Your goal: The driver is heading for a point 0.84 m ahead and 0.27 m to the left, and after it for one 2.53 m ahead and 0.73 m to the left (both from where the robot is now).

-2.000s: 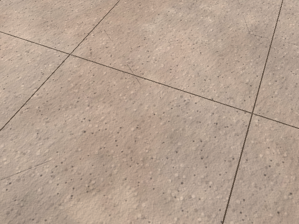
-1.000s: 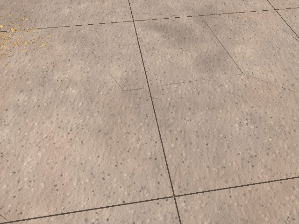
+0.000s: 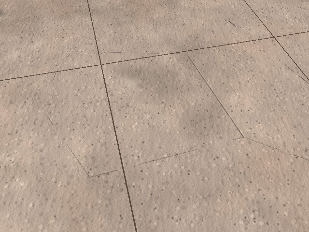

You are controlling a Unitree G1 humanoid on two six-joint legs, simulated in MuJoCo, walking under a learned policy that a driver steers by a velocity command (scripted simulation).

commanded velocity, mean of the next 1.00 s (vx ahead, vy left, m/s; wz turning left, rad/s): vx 0.43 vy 0.00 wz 0.55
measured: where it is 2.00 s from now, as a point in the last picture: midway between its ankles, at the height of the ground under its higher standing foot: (123, 184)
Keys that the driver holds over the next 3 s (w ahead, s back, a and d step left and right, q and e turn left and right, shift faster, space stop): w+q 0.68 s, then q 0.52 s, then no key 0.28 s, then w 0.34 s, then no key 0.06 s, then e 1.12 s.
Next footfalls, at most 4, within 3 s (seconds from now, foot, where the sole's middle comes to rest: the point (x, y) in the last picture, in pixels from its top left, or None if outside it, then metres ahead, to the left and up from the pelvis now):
0.40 right None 0.41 -0.11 -0.76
0.88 left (109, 202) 0.57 0.23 -0.76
1.34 right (149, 172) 0.71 0.05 -0.76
1.66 left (115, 218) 0.50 0.19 -0.76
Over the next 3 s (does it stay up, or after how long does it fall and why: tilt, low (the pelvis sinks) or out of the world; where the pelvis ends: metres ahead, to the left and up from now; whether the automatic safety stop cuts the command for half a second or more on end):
stays up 0.76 0.21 0.02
